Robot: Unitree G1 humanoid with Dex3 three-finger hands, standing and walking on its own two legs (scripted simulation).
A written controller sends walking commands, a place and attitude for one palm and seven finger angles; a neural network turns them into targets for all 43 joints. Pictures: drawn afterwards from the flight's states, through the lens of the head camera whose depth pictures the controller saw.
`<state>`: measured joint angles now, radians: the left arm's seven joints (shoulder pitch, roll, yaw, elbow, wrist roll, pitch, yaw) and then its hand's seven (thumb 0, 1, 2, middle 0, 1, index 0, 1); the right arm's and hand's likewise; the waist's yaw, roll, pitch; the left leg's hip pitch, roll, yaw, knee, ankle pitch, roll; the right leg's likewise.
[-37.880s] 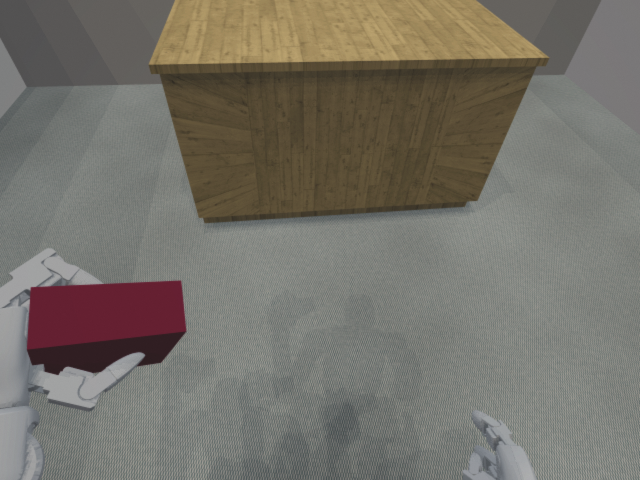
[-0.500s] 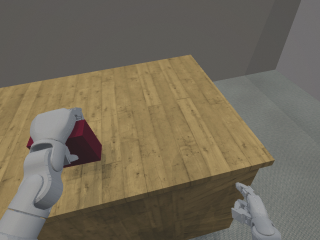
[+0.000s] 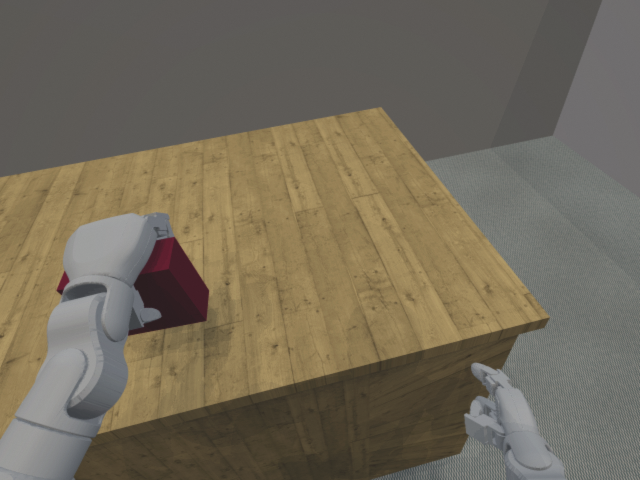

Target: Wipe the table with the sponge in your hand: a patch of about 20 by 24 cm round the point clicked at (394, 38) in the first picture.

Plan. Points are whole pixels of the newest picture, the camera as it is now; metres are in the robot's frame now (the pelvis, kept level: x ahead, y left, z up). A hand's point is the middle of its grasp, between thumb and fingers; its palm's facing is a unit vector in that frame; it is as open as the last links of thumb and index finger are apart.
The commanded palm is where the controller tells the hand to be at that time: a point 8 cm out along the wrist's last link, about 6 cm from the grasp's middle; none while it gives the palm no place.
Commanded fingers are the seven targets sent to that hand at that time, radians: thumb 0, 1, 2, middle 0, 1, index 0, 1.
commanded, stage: bring the sponge back beside the body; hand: left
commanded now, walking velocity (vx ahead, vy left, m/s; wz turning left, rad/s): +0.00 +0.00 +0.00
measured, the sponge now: (148, 298) +0.27 +0.27 +0.11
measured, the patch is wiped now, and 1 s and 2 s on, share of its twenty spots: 1.00 1.00 1.00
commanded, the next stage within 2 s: step back with the hand held close in 1.46 s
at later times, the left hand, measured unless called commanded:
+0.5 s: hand (117, 312) +0.23 +0.27 +0.14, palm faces +0.11 -0.08 -0.99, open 9.3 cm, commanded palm +0.19 +0.27 +0.21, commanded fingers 0.00 0.10 1.30 -1.20 -1.60 -1.20 -1.60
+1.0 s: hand (98, 348) +0.19 +0.28 +0.13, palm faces +0.10 -0.11 -0.99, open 9.3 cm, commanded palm +0.15 +0.27 +0.20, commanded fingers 0.00 0.10 1.30 -1.20 -1.60 -1.20 -1.60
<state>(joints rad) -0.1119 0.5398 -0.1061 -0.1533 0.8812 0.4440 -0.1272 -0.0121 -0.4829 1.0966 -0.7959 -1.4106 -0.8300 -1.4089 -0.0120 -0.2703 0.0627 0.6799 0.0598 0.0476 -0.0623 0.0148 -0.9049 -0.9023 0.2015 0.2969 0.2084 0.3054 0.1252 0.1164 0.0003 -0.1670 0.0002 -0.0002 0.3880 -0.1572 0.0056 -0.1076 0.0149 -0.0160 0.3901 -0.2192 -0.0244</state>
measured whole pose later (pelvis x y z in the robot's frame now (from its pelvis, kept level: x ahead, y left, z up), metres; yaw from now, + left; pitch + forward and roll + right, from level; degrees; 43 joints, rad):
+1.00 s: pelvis -0.01 +0.00 +0.00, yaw +0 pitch -6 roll -1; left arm 0.24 0.55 -0.02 -0.39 0.84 0.42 -0.07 -0.01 -0.48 1.09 -0.80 -1.41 -0.83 -1.41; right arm 0.00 -0.27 0.06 0.67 0.04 0.03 -0.06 0.02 -0.90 -0.90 0.20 0.30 0.20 0.29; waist 0.15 0.12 0.01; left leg -0.16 0.01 0.00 0.44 -0.18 0.00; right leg -0.09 0.03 -0.01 0.42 -0.23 -0.03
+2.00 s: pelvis -0.01 +0.01 -0.01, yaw -1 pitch +2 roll -2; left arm 0.49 0.46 0.39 -0.59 -0.07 -0.12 0.11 -0.02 -0.48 1.09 -0.80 -1.41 -0.83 -1.41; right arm 0.27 -0.25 0.01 0.60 0.02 -0.01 -0.09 0.01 -0.90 -0.90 0.20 0.30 0.20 0.30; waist -0.02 0.02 -0.03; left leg -0.40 -0.01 -0.03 0.60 -0.24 0.02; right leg -0.32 0.03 0.00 0.55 -0.27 0.00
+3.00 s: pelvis -0.16 +0.01 -0.02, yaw -2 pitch +2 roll +1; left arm 0.49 0.44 0.43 -0.63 -0.04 -0.12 0.15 -0.02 -0.49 1.09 -0.80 -1.41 -0.83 -1.41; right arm 0.16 -0.17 -0.01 0.58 0.02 -0.09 -0.03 0.01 -0.91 -0.90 0.20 0.30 0.20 0.30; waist -0.01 -0.07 0.07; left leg -0.35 0.04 0.06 0.57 -0.25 -0.02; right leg -0.52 0.02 0.03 0.82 -0.42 0.03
